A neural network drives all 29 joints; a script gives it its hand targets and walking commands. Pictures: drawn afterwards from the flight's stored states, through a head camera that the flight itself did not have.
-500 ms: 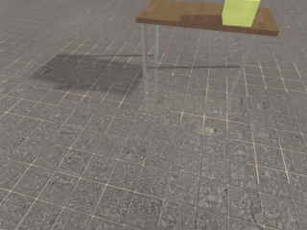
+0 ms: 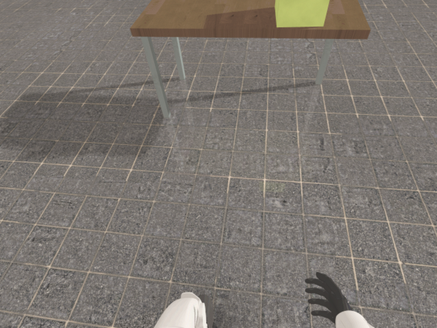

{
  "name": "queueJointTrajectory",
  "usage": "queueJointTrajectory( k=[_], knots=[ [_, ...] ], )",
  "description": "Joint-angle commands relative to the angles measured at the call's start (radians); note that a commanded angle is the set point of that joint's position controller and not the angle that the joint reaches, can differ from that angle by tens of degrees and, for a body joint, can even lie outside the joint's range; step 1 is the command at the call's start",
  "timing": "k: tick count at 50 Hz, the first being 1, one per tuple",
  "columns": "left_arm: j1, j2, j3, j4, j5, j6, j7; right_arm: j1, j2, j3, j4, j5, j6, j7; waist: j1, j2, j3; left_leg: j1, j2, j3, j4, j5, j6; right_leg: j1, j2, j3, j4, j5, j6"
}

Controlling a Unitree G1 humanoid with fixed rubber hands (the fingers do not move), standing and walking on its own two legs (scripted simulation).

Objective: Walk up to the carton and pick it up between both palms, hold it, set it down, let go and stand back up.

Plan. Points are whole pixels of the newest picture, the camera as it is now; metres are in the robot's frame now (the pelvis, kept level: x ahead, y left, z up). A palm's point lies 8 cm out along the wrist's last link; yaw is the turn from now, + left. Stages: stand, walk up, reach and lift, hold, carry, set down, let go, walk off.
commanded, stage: walk up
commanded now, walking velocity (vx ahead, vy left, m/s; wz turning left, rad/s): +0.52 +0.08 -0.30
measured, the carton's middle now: out of the picture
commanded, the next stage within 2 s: none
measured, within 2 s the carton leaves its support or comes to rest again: neither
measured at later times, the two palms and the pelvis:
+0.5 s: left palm (179, 166) +0.53 +0.18 -0.10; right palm (342, 308) +0.22 -0.21 -0.14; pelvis +0.35 -0.02 +0.00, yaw -5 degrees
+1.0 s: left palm (185, 166) +0.53 +0.17 -0.10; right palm (333, 114) +0.79 -0.27 -0.12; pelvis +0.65 -0.05 +0.01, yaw -6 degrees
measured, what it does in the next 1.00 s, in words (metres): walks ahead: left foot, then right foot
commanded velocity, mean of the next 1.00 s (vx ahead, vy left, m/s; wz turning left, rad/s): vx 0.51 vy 0.09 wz -0.15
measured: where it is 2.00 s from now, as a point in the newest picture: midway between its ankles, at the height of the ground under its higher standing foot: (267, 164)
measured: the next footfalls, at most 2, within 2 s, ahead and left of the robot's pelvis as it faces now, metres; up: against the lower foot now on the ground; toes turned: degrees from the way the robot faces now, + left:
left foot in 0.08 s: +0.27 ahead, +0.11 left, +0.00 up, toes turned +9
right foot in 0.54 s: +0.54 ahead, -0.15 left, +0.00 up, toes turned -14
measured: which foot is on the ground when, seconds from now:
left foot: up 0.00-0.06, down 0.08-0.56, up 0.58-1.00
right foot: down 0.00-0.12, up 0.14-0.52, down 0.54-1.00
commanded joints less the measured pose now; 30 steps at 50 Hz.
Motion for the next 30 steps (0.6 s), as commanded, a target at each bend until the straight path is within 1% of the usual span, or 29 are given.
queueJointTrajectory(
  k=[1, 2, 3, 4, 5, 6, 7, 8, 9, 10, 11, 12, 13, 14, 15, 17, 18, 19, 20, 21, 22, 23, 24, 25, 26, 27, 28, 29, 30],
  knots=[
    [0.013, 0.204, 0.051, -0.032, -0.003, -0.019, 0.013, 0.101, -0.085, -0.021, -0.012, -0.005, -0.045, -0.023, -0.127, -0.229, -0.021, 0.431, -0.119, 0.079, -0.134, -0.002, 0.064, -0.161, -0.191, -0.040, 0.254, 1.437, 0.000],
    [0.024, 0.208, 0.052, -0.013, -0.015, -0.018, 0.016, 0.214, -0.084, -0.031, 0.031, -0.008, -0.046, -0.027, -0.155, -0.233, -0.086, 0.602, -0.143, 0.102, -0.138, 0.001, 0.061, -0.225, -0.191, -0.052, 0.368, 1.437, 0.002],
    [0.030, 0.243, 0.052, -0.016, -0.023, -0.017, 0.020, 0.385, -0.125, -0.049, 0.060, -0.022, -0.060, -0.036, -0.217, -0.214, -0.209, 0.857, -0.042, 0.019, -0.112, 0.002, 0.089, -0.332, -0.172, -0.050, 0.566, 1.216, 0.012],
    [0.110, 0.186, 0.039, -0.028, -0.037, -0.016, 0.025, 0.515, -0.221, -0.083, 0.080, -0.048, -0.060, -0.046, -0.256, -0.031, -0.389, 1.129, 0.231, -0.320, -0.100, -0.045, 0.171, -0.517, -0.105, -0.040, 0.922, 0.697, 0.032],
    [0.116, 0.110, 0.016, -0.040, -0.036, -0.008, 0.029, 0.566, -0.239, -0.084, 0.106, -0.041, -0.050, -0.043, -0.238, 0.124, -0.415, 1.220, 0.416, -0.607, -0.184, -0.025, 0.238, -0.713, 0.007, -0.020, 1.199, -0.149, 0.032],
    [0.114, 0.100, 0.022, -0.031, -0.037, 0.001, 0.028, 0.555, -0.238, -0.092, 0.120, -0.027, -0.049, -0.048, -0.228, 0.209, -0.417, 1.195, 0.435, -0.738, -0.336, -0.309, 0.331, -0.838, 0.004, 0.042, 1.404, -0.071, 0.019],
    [-0.013, 0.149, 0.026, -0.059, -0.017, -0.010, 0.026, 0.435, -0.193, -0.076, 0.089, -0.027, -0.053, -0.057, -0.190, 0.107, -0.300, 0.982, 0.407, -0.709, -0.440, -0.339, 0.266, -0.853, -0.056, 0.030, 1.408, 0.068, 0.004],
    [-0.191, 0.152, 0.030, -0.093, -0.006, -0.011, 0.017, 0.381, -0.066, -0.040, 0.078, -0.017, -0.064, -0.060, -0.198, -0.070, -0.134, 0.780, 0.335, -0.549, -0.457, -0.175, 0.219, -0.856, -0.089, 0.012, 1.369, 0.119, 0.012],
    [-0.181, 0.139, 0.029, -0.078, 0.009, -0.004, 0.002, 0.373, -0.059, -0.027, 0.120, -0.015, -0.068, -0.060, -0.153, -0.059, -0.097, 0.619, 0.310, -0.438, -0.468, -0.087, 0.182, -0.761, -0.116, 0.010, 1.344, 0.137, 0.011],
    [-0.185, 0.086, 0.022, -0.074, 0.027, 0.011, -0.006, 0.340, -0.029, -0.027, 0.124, -0.007, -0.073, -0.064, -0.126, -0.076, -0.024, 0.478, 0.288, -0.332, -0.494, -0.061, 0.192, -0.705, -0.147, 0.008, 1.287, 0.141, 0.006],
    [-0.171, 0.068, 0.021, -0.077, 0.035, 0.027, -0.014, 0.339, -0.021, -0.022, 0.136, -0.004, -0.078, -0.068, -0.110, -0.037, -0.005, 0.422, 0.291, -0.310, -0.487, -0.005, 0.206, -0.686, -0.144, 0.011, 1.276, 0.120, 0.012],
    [-0.186, 0.073, 0.023, -0.090, 0.037, 0.039, -0.016, 0.354, -0.015, -0.016, 0.142, -0.002, -0.082, -0.066, -0.102, -0.036, 0.034, 0.384, 0.286, -0.286, -0.512, -0.058, 0.209, -0.685, -0.150, 0.005, 1.237, 0.105, 0.007],
    [-0.199, 0.070, 0.023, -0.104, 0.037, 0.051, -0.020, 0.356, 0.002, -0.011, 0.144, -0.003, -0.085, -0.065, -0.088, -0.007, 0.042, 0.384, 0.279, -0.290, -0.530, -0.072, 0.210, -0.706, -0.136, -0.011, 1.212, 0.127, 0.010],
    [-0.214, 0.039, 0.009, -0.112, 0.037, 0.063, -0.021, 0.330, -0.023, -0.016, 0.141, -0.009, -0.092, -0.066, -0.069, 0.006, 0.051, 0.369, 0.276, -0.214, -0.546, -0.031, 0.211, -0.726, -0.146, 0.004, 1.174, 0.094, 0.021],
    [-0.237, 0.065, 0.016, -0.133, 0.042, 0.068, -0.029, 0.373, -0.007, -0.012, 0.156, -0.009, -0.093, -0.070, -0.081, -0.008, 0.082, 0.426, 0.239, -0.180, -0.544, -0.028, 0.185, -0.781, -0.149, -0.006, 1.096, 0.174, 0.031],
    [-0.321, 0.089, 0.005, -0.175, 0.031, 0.068, -0.038, 0.364, -0.035, -0.009, 0.158, -0.018, -0.093, -0.077, -0.077, 0.058, 0.133, 0.381, 0.205, -0.083, -0.564, -0.071, 0.149, -0.728, -0.166, -0.049, 0.841, 0.188, 0.030],
    [-0.367, 0.082, -0.001, -0.182, 0.024, 0.065, -0.041, 0.388, -0.033, -0.004, 0.165, -0.022, -0.091, -0.078, -0.082, 0.023, 0.157, 0.337, 0.179, -0.048, -0.577, -0.064, 0.132, -0.675, -0.150, -0.085, 0.783, 0.236, 0.028],
    [-0.449, 0.096, -0.010, -0.197, 0.017, 0.063, -0.050, 0.391, -0.060, -0.011, 0.166, -0.033, -0.086, -0.075, -0.113, 0.041, 0.161, 0.417, 0.149, -0.030, -0.564, -0.059, 0.137, -0.705, -0.124, -0.167, 0.673, 0.234, 0.035],
    [-0.482, 0.117, 0.000, -0.223, 0.021, 0.058, -0.050, 0.438, -0.104, -0.018, 0.166, -0.026, -0.089, -0.076, -0.141, 0.008, 0.159, 0.464, 0.189, -0.061, -0.554, -0.025, 0.127, -0.701, -0.141, -0.138, 0.587, 0.220, 0.037],
    [-0.511, 0.096, -0.005, -0.225, 0.010, 0.056, -0.050, 0.486, -0.078, -0.010, 0.189, -0.028, -0.084, -0.069, -0.150, 0.028, 0.163, 0.497, 0.189, -0.079, -0.541, 0.020, 0.132, -0.696, -0.108, -0.172, 0.544, 0.232, 0.034],
    [-0.491, 0.103, -0.006, -0.231, 0.011, 0.051, -0.046, 0.509, -0.116, -0.022, 0.204, -0.024, -0.081, -0.062, -0.154, 0.115, 0.100, 0.578, 0.175, -0.055, -0.497, 0.066, 0.136, -0.652, -0.087, -0.197, 0.496, 0.229, 0.025],
    [-0.481, 0.123, 0.010, -0.219, 0.013, 0.046, -0.041, 0.531, -0.092, -0.014, 0.222, -0.019, -0.071, -0.060, -0.151, 0.102, 0.075, 0.598, 0.177, -0.072, -0.437, 0.095, 0.135, -0.609, -0.073, -0.203, 0.485, 0.203, 0.025],
    [-0.444, 0.143, 0.015, -0.208, 0.021, 0.046, -0.030, 0.532, -0.105, -0.023, 0.222, -0.019, -0.064, -0.059, -0.136, 0.076, 0.022, 0.631, 0.170, -0.028, -0.344, 0.205, 0.136, -0.529, -0.041, -0.248, 0.437, 0.190, 0.023],
    [-0.361, 0.151, 0.022, -0.186, 0.028, 0.036, -0.021, 0.511, -0.129, -0.029, 0.218, -0.016, -0.059, -0.059, -0.093, 0.053, -0.019, 0.631, 0.147, 0.008, -0.215, 0.304, 0.114, -0.431, -0.007, -0.275, 0.358, 0.220, 0.017],
    [-0.237, 0.204, 0.044, -0.141, 0.029, 0.031, -0.013, 0.494, -0.105, -0.022, 0.203, -0.011, -0.060, -0.058, -0.032, -0.009, -0.096, 0.548, 0.113, 0.011, -0.074, 0.306, 0.088, -0.231, 0.005, -0.258, 0.351, 0.247, 0.003],
    [-0.075, 0.264, 0.060, -0.110, 0.040, 0.019, -0.007, 0.493, -0.054, -0.007, 0.197, 0.007, -0.057, -0.058, 0.046, -0.101, -0.192, 0.340, 0.072, 0.027, 0.158, 0.062, 0.046, 0.013, -0.176, -0.051, 0.336, 0.158, -0.041],
    [0.014, 0.348, 0.073, -0.101, 0.033, 0.024, 0.001, 0.531, -0.029, -0.010, 0.147, 0.022, -0.056, -0.059, 0.037, -0.345, -0.321, 0.117, -0.050, 0.019, 0.438, -0.525, -0.007, 0.182, -0.482, 0.474, 0.140, 0.139, -0.165],
    [0.001, 0.392, 0.098, -0.078, 0.008, 0.042, 0.010, 0.498, -0.047, -0.027, 0.155, -0.002, -0.053, -0.058, 0.020, -0.344, -0.255, 0.076, -0.031, -0.117, 0.562, -0.559, 0.008, 0.074, -0.465, 0.609, 0.041, 0.082, -0.235],
    [-0.021, 0.314, 0.074, -0.063, 0.007, 0.043, 0.011, 0.364, -0.073, -0.027, 0.131, -0.019, -0.059, -0.046, 0.032, -0.243, -0.111, 0.007, 0.020, -0.136, 0.582, -0.529, 0.009, -0.030, -0.422, 0.511, 0.042, 0.149, -0.222]
  ],
)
